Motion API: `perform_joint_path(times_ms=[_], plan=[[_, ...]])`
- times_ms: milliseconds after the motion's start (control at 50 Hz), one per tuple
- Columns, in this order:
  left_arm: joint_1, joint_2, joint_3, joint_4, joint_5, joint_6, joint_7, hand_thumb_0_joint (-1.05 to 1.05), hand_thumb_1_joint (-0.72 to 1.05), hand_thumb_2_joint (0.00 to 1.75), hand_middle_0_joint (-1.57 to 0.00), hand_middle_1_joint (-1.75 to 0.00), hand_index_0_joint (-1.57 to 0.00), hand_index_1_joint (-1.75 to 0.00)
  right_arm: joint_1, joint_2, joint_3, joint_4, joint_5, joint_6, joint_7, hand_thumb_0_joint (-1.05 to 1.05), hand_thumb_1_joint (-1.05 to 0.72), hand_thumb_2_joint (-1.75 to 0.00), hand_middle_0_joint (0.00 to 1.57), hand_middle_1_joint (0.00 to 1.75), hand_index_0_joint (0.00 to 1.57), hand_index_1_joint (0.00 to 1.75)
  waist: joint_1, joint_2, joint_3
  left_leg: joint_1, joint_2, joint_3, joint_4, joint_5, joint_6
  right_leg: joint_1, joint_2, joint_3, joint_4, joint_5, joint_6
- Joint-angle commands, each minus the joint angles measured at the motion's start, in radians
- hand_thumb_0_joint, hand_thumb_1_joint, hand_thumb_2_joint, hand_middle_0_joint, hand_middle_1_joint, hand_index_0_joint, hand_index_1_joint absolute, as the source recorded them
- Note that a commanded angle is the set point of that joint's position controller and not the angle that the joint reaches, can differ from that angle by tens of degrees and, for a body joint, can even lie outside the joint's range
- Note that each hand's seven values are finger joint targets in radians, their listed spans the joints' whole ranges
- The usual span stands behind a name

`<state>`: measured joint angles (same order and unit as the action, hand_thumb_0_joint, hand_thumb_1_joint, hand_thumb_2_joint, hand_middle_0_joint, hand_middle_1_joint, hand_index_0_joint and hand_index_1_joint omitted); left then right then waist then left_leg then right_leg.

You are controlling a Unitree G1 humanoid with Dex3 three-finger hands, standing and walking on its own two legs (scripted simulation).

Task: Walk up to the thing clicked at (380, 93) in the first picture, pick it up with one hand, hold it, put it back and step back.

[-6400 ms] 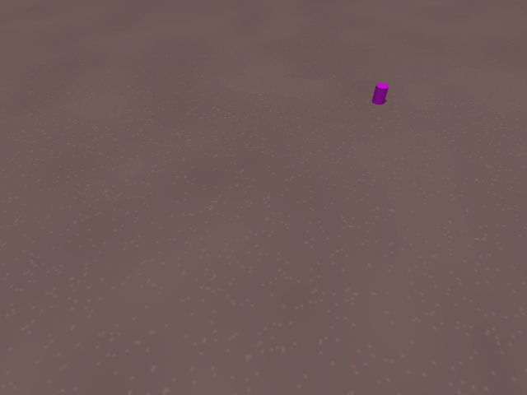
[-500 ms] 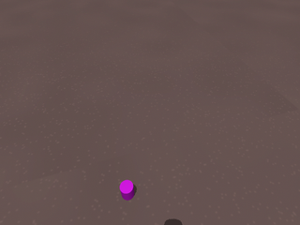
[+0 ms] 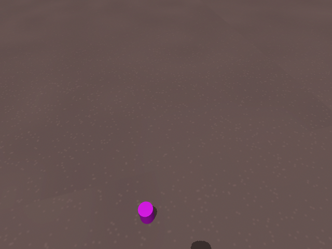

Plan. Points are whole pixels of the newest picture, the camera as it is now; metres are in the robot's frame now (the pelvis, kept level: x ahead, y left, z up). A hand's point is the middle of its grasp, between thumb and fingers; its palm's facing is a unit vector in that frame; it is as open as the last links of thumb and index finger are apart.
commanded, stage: walk up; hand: left
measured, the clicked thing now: (146, 212) +0.45 +0.16 -0.72
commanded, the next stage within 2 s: stand in 0.74 s
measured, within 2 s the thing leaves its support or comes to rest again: neither
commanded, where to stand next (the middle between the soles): +0.10 -0.01 m, yaw -1 degrees
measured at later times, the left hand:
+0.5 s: hand out of the picture +0.09 +0.25 -0.16, palm faces -0.02 -0.94 -0.33, open 7.4 cm
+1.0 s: hand out of the picture +0.08 +0.25 -0.16, palm faces -0.01 -0.94 -0.34, open 7.4 cm
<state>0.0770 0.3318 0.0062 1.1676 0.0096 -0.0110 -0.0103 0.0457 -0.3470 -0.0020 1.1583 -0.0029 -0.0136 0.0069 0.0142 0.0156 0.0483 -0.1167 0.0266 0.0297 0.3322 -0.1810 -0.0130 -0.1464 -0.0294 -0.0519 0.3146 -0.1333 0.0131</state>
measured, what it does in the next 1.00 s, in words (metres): stands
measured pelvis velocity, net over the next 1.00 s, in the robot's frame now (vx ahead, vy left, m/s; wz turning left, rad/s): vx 0.01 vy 0.00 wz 0.01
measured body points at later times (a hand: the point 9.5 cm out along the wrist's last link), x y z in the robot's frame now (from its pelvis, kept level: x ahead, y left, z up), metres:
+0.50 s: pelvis +0.00 +0.00 +0.00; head +0.01 +0.00 +0.45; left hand +0.09 +0.30 -0.13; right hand +0.07 -0.30 -0.14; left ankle +0.00 +0.13 -0.75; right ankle +0.02 -0.13 -0.75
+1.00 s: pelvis +0.01 +0.00 +0.00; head +0.01 +0.00 +0.45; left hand +0.08 +0.30 -0.13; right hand +0.09 -0.30 -0.14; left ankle +0.00 +0.13 -0.75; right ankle +0.02 -0.13 -0.75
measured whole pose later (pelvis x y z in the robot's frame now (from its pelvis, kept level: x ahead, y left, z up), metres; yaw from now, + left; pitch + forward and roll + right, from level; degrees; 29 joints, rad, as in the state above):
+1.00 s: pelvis +0.01 +0.00 +0.00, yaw +0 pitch -2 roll +0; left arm 0.11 0.34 0.00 1.15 0.01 -0.01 -0.01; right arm 0.11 -0.35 0.00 1.15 -0.01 -0.01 0.00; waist 0.00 0.01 0.03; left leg -0.10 0.02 0.02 0.31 -0.19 -0.01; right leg -0.14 -0.04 -0.06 0.32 -0.15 0.01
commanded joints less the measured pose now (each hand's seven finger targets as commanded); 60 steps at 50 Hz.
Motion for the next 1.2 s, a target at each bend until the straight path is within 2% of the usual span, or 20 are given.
perform_joint_path(times_ms=[0, 100, 360, 460, 520, 700, 740, 820, 880, 940, 1000, 1180], plan=[[-0.045, 0.218, 0.044, -0.060, -0.001, -0.024, 0.013, 0.00, 0.90, 0.90, -0.20, -0.30, -0.20, -0.30, -0.030, -0.209, -0.042, -0.054, -0.003, -0.016, -0.009, 0.00, -0.90, -0.90, 0.20, 0.30, 0.20, 0.30, -0.011, -0.024, -0.098, 0.004, 0.107, -0.088, -0.061, 0.110, 0.028, 0.050, -0.117, 0.110, -0.055, 0.088, -0.019], [-0.050, 0.216, 0.045, -0.065, 0.000, -0.023, 0.013, 0.00, 0.90, 0.90, -0.20, -0.30, -0.20, -0.30, -0.028, -0.206, -0.039, -0.058, -0.003, -0.018, -0.010, 0.00, -0.90, -0.90, 0.20, 0.30, 0.20, 0.30, -0.010, -0.017, -0.099, -0.008, 0.105, -0.089, -0.064, 0.118, 0.027, 0.069, -0.116, 0.106, -0.050, 0.113, -0.015], [-0.052, 0.214, 0.046, -0.074, 0.001, -0.016, 0.011, 0.00, 0.90, 0.90, -0.20, -0.30, -0.20, -0.30, -0.008, -0.212, -0.041, -0.062, -0.006, -0.020, -0.012, 0.00, -0.90, -0.90, 0.20, 0.30, 0.20, 0.30, -0.012, -0.014, -0.084, -0.021, 0.104, -0.095, -0.078, 0.084, 0.028, 0.068, -0.106, 0.102, -0.047, 0.064, -0.021], [-0.056, 0.214, 0.047, -0.078, 0.001, -0.016, 0.011, 0.00, 0.90, 0.90, -0.20, -0.30, -0.20, -0.30, 0.009, -0.214, -0.040, -0.061, -0.007, -0.022, -0.013, 0.00, -0.90, -0.90, 0.20, 0.30, 0.20, 0.30, -0.014, -0.019, -0.093, -0.017, 0.106, -0.093, -0.081, 0.095, 0.029, 0.073, -0.107, 0.104, -0.039, 0.085, -0.021], [-0.058, 0.213, 0.048, -0.076, -0.001, -0.013, 0.010, 0.00, 0.90, 0.90, -0.20, -0.30, -0.20, -0.30, 0.010, -0.210, -0.039, -0.064, -0.007, -0.023, -0.013, 0.00, -0.90, -0.90, 0.20, 0.30, 0.20, 0.30, -0.014, -0.017, -0.069, -0.034, 0.102, -0.099, -0.086, 0.083, 0.027, 0.060, -0.103, 0.101, -0.040, 0.061, -0.021], [-0.040, 0.214, 0.047, -0.080, 0.001, -0.015, 0.008, 0.00, 0.90, 0.90, -0.20, -0.30, -0.20, -0.30, 0.009, -0.210, -0.040, -0.073, -0.006, -0.021, -0.011, 0.00, -0.90, -0.90, 0.20, 0.30, 0.20, 0.30, -0.010, -0.020, -0.079, -0.009, 0.101, -0.098, -0.082, 0.062, 0.031, 0.049, -0.105, 0.105, -0.045, 0.053, -0.020], [-0.035, 0.226, 0.041, -0.078, 0.001, -0.014, 0.013, 0.00, 0.90, 0.90, -0.20, -0.30, -0.20, -0.30, 0.015, -0.209, -0.037, -0.070, -0.011, -0.018, -0.013, 0.00, -0.90, -0.90, 0.20, 0.30, 0.20, 0.30, -0.018, -0.010, -0.078, -0.018, 0.106, -0.101, -0.099, 0.005, 0.025, 0.033, -0.108, 0.104, -0.050, -0.027, -0.022], [-0.023, 0.218, 0.033, -0.080, 0.000, -0.020, 0.015, 0.00, 0.90, 0.90, -0.20, -0.30, -0.20, -0.30, 0.012, -0.216, -0.038, -0.071, -0.009, -0.018, -0.011, 0.00, -0.90, -0.90, 0.20, 0.30, 0.20, 0.30, -0.016, -0.010, -0.077, -0.007, 0.112, -0.101, -0.085, 0.092, 0.027, 0.039, -0.116, 0.106, -0.053, 0.038, -0.023], [-0.022, 0.225, 0.034, -0.078, 0.002, -0.021, 0.017, 0.00, 0.90, 0.90, -0.20, -0.30, -0.20, -0.30, 0.013, -0.214, -0.037, -0.074, -0.010, -0.018, -0.011, 0.00, -0.90, -0.90, 0.20, 0.30, 0.20, 0.30, -0.018, -0.011, -0.079, -0.013, 0.110, -0.099, -0.080, 0.088, 0.027, 0.048, -0.119, 0.102, -0.049, 0.054, -0.023], [-0.016, 0.230, 0.035, -0.077, -0.001, -0.022, 0.017, 0.00, 0.90, 0.90, -0.20, -0.30, -0.20, -0.30, 0.021, -0.212, -0.034, -0.072, -0.009, -0.017, -0.010, 0.00, -0.90, -0.90, 0.20, 0.30, 0.20, 0.30, -0.018, -0.016, -0.069, -0.018, 0.109, -0.101, -0.088, 0.067, 0.027, 0.040, -0.117, 0.102, -0.050, 0.022, -0.022], [-0.005, 0.218, 0.028, -0.077, 0.000, -0.024, 0.017, 0.00, 0.90, 0.90, -0.20, -0.30, -0.20, -0.30, 0.011, -0.218, -0.034, -0.075, -0.008, -0.018, -0.011, 0.00, -0.90, -0.90, 0.20, 0.30, 0.20, 0.30, -0.014, -0.012, -0.070, -0.003, 0.114, -0.102, -0.075, 0.122, 0.027, 0.038, -0.119, 0.099, -0.049, 0.068, -0.021], [-0.011, 0.236, 0.031, -0.079, -0.001, -0.024, 0.019, 0.00, 0.90, 0.90, -0.20, -0.30, -0.20, -0.30, 0.019, -0.212, -0.030, -0.075, -0.008, -0.014, -0.012, 0.00, -0.90, -0.90, 0.20, 0.30, 0.20, 0.30, -0.019, -0.032, -0.094, 0.017, 0.117, -0.098, -0.068, 0.142, 0.024, 0.064, -0.121, 0.092, -0.043, 0.103, -0.026]])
